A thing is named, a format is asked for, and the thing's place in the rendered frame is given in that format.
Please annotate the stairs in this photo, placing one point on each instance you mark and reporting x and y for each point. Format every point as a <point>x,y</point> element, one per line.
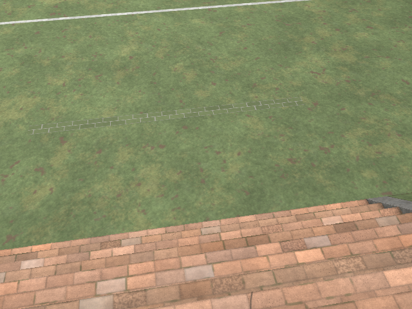
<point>348,255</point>

